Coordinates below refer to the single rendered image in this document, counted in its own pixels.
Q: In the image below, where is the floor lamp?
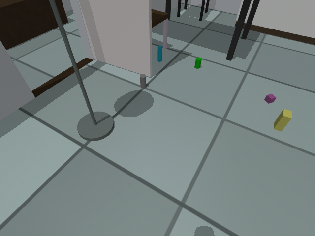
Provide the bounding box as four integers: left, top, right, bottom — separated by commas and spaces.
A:
49, 0, 114, 141

